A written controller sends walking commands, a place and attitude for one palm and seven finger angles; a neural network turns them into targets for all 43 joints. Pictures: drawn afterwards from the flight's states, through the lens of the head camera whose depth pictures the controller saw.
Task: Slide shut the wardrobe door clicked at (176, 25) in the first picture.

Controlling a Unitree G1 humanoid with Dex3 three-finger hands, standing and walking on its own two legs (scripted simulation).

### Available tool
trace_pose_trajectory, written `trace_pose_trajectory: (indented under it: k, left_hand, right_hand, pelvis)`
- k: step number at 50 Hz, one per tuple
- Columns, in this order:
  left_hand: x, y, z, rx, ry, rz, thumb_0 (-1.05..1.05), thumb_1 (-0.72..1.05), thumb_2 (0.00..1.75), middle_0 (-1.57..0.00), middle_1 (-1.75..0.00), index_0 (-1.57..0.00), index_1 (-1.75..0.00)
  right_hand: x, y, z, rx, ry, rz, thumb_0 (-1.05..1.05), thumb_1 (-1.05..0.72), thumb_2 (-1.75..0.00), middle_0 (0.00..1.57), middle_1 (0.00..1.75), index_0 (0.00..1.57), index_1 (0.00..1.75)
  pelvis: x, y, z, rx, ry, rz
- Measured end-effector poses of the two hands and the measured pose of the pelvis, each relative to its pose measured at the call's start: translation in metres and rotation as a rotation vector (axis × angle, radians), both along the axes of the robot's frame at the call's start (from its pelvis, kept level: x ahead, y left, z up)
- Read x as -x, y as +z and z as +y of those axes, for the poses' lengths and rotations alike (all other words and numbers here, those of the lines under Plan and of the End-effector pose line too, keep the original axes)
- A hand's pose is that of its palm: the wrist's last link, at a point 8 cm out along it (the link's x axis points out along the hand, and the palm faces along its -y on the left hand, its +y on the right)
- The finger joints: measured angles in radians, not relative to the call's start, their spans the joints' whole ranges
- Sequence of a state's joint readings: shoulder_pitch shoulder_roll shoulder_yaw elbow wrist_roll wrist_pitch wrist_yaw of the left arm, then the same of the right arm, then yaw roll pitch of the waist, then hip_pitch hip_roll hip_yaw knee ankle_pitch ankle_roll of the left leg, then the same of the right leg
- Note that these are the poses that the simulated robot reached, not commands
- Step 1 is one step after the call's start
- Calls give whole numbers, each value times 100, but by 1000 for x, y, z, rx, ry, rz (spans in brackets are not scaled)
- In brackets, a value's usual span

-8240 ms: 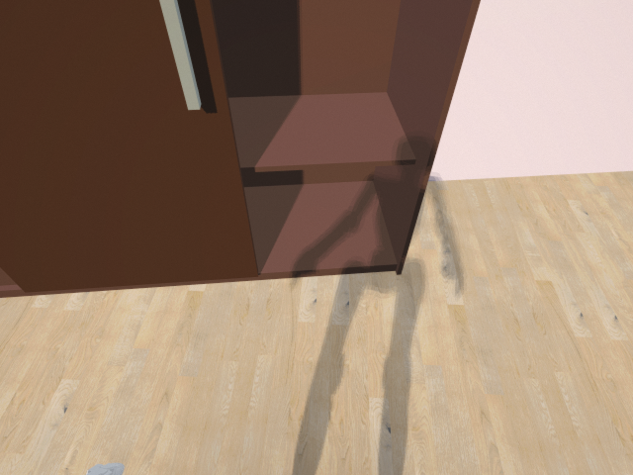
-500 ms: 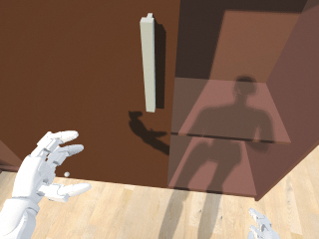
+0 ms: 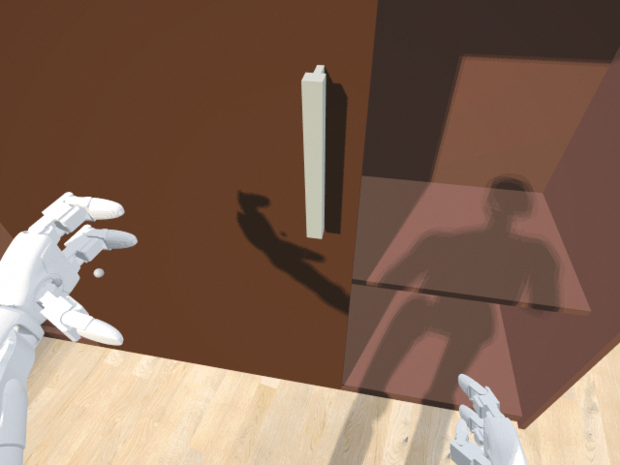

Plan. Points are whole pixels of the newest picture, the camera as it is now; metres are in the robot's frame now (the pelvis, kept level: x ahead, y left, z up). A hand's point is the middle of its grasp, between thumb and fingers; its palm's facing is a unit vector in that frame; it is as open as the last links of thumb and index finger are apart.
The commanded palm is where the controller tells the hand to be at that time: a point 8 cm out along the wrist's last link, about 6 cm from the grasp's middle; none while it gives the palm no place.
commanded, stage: raise the hand with hooked fingers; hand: left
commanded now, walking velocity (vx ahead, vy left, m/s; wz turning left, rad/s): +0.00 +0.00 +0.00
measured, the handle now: (317, 160) +0.51 +0.05 +0.16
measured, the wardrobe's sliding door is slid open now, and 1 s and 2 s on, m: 0.55 0.55 0.55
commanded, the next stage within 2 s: move the hooked fingers beside the handle in 0.62 s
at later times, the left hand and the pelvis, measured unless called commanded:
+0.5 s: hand (100, 250) +0.27 +0.26 +0.19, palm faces +0.03 -0.99 -0.11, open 14.0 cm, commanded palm +0.24 +0.30 +0.19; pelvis +0.00 -0.01 +0.00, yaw -1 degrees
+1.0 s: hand (132, 239) +0.29 +0.24 +0.19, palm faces -0.01 -1.00 -0.08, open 14.0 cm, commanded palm +0.27 +0.28 +0.18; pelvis -0.01 -0.01 +0.00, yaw +0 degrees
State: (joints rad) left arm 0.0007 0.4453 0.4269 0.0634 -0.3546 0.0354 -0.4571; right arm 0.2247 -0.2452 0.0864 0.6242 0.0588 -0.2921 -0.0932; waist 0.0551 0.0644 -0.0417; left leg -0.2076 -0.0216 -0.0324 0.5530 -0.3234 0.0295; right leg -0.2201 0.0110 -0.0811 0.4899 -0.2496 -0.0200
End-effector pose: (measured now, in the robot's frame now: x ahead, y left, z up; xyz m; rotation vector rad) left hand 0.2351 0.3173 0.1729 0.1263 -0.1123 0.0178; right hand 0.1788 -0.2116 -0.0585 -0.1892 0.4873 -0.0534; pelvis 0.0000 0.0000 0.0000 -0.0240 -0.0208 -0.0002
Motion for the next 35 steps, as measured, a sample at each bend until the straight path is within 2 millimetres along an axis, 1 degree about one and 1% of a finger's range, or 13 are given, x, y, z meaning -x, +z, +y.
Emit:
trace_pose_trajectory:
  k: [5, 9, 12, 18, 25, 35]
  left_hand:
    - [-8, 17, 7, -6, 5, -11, -1, -50, 30, -30, -120, -31, -120]
    - [-15, 27, 13, -2, 10, -10, -1, -50, 30, -30, -120, -31, -120]
    - [-19, 26, 11, 8, -3, 2, -1, -50, 30, -30, -120, -31, -120]
    - [-19, 16, -1, 21, -21, 21, -1, -50, 30, -30, -120, -31, -120]
    - [-14, 20, -4, 17, 6, -15, -1, -50, 30, -30, -120, -31, -120]
    - [-11, 18, -3, 19, 7, 10, -1, -50, 30, -30, -120, -31, -120]
  right_hand:
    - [7, -5, -10, 7, -17, 37, 2, -90, -90, 21, 30, 20, 30]
    - [13, -7, -20, 15, -38, 61, 2, -90, -90, 20, 30, 20, 30]
    - [17, -8, -28, 16, -54, 67, 2, -90, -90, 20, 30, 20, 30]
    - [19, -6, -38, 24, -79, 59, 2, -90, -90, 20, 30, 20, 30]
    - [16, -4, -37, 19, -76, 40, 2, -90, -90, 20, 30, 20, 30]
    - [11, -5, -31, -1, -57, 31, 2, -90, -90, 20, 30, 20, 30]
  pelvis:
    - [0, 2, -3, -3, 0, -3]
    - [0, 3, -5, -5, -2, -1]
    - [0, 3, -7, -6, -6, 5]
    - [0, 2, -9, -9, -15, 5]
    - [1, 3, -12, -10, -13, -6]
    - [3, 2, -14, -9, -9, -6]
